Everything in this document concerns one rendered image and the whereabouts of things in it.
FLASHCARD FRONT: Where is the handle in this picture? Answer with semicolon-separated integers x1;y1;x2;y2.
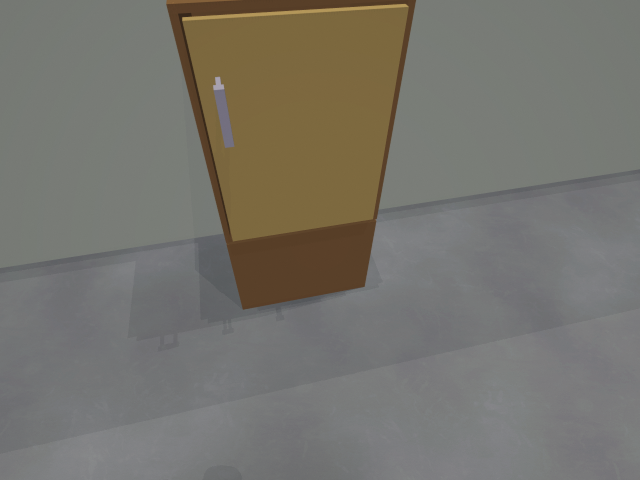
213;77;234;148

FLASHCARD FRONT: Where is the cupboard door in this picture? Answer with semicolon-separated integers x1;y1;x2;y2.
182;4;409;241

